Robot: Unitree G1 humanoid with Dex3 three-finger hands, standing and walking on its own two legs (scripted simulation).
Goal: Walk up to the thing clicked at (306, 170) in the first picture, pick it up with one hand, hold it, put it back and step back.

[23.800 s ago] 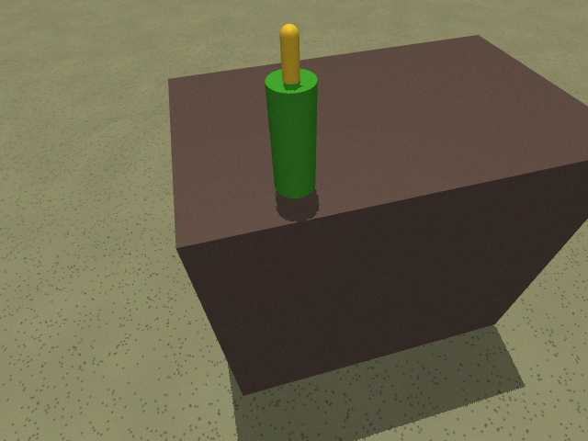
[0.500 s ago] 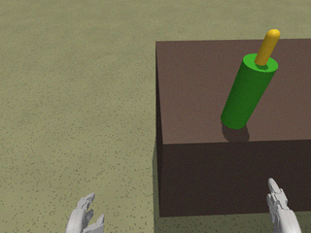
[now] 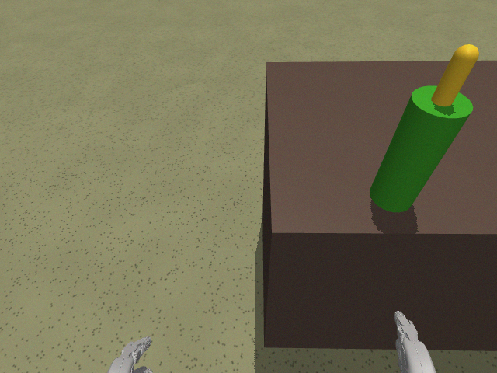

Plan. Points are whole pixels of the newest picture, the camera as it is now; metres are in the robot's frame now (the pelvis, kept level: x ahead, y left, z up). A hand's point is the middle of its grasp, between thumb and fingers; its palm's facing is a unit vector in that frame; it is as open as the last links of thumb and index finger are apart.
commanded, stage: home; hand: right
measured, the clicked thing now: (421, 138) +0.43 -0.23 +0.17
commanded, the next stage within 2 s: stand in 1.86 s
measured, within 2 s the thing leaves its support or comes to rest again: neither
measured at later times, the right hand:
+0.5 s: hand out of the picture +0.06 -0.27 -0.14, palm faces -0.07 +0.92 -0.40, open 17.5 cm
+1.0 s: hand out of the picture +0.05 -0.27 -0.15, palm faces -0.08 +0.94 -0.34, open 17.4 cm
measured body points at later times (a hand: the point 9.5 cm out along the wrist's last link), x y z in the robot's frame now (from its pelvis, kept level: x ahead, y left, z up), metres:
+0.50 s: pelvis -0.01 +0.00 +0.01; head -0.01 +0.00 +0.46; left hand +0.07 +0.31 -0.12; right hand +0.07 -0.32 -0.11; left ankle -0.03 +0.12 -0.74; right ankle -0.01 -0.12 -0.74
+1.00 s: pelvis -0.02 -0.01 +0.01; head -0.02 -0.02 +0.46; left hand +0.03 +0.29 -0.12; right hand +0.05 -0.31 -0.12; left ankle -0.03 +0.12 -0.74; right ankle -0.01 -0.12 -0.74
